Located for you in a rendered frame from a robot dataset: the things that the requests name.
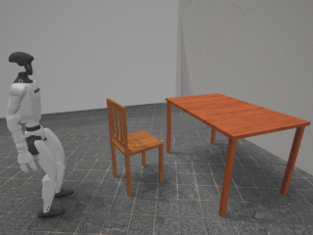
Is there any right robot hand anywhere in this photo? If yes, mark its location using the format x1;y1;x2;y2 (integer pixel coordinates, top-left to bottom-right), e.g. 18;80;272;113
18;150;38;173

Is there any chair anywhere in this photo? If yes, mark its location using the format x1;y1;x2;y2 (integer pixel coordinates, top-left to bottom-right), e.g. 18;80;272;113
107;98;163;197

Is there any left robot foot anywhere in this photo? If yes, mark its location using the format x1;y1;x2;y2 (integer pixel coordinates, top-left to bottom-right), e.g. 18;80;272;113
54;188;73;198

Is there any table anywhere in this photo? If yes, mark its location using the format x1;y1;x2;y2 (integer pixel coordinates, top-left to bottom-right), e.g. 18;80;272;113
165;93;311;217

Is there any right robot upper arm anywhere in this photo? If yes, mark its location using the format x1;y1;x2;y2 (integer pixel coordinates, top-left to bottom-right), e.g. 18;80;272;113
6;83;27;122

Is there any left robot shin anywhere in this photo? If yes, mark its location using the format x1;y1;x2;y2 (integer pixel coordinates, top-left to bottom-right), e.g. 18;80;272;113
56;163;67;193

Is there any right robot forearm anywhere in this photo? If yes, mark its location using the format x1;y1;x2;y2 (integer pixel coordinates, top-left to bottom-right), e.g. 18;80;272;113
7;116;28;153

